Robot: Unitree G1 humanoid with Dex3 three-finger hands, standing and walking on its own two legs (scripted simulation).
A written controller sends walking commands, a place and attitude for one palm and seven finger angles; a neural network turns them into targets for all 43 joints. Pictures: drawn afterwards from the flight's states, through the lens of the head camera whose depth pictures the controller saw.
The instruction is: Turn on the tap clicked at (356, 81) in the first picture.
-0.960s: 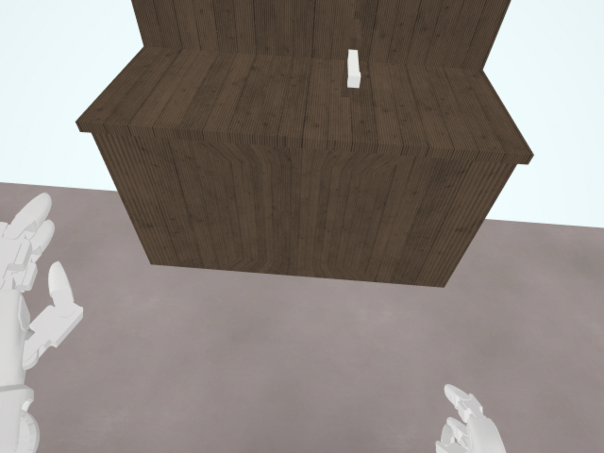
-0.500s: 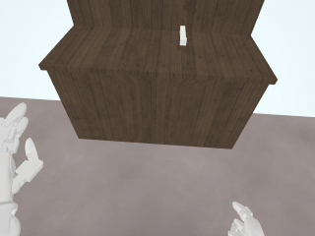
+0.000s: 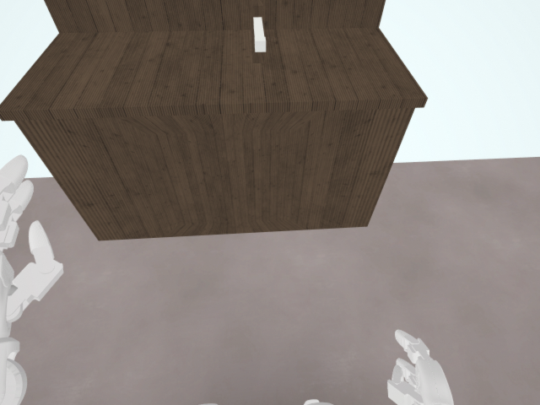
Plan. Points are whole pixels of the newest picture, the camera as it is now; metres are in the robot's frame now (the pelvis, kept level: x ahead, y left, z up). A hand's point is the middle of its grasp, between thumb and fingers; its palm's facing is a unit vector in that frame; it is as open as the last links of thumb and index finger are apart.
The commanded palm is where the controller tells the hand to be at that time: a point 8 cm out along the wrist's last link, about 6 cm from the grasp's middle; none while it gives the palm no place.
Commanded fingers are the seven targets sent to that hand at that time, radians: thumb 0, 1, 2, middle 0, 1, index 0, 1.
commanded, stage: walk to a spot facing it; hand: left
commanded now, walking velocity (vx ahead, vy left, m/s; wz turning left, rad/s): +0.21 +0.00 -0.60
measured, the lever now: (260, 44) +0.91 +0.10 +0.10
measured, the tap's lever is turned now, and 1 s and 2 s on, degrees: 0 0 0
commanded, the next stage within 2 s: turn to face it in 0.50 s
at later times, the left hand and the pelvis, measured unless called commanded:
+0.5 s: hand (139, 187) +0.31 +0.18 +0.20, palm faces +0.15 -0.91 -0.39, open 7.4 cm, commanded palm +0.27 +0.23 +0.20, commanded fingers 0.00 0.90 0.90 -0.20 -0.30 -0.20 -0.30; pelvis +0.04 +0.01 +0.02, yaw -17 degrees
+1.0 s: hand (262, 146) +0.37 +0.05 +0.22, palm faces -0.03 -0.83 -0.56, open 7.4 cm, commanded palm +0.35 +0.12 +0.20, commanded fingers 0.00 0.90 0.90 -0.20 -0.30 -0.20 -0.30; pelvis +0.08 -0.06 +0.00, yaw -26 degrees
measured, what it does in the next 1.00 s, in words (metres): walks ahead, turning right: left foot, then right foot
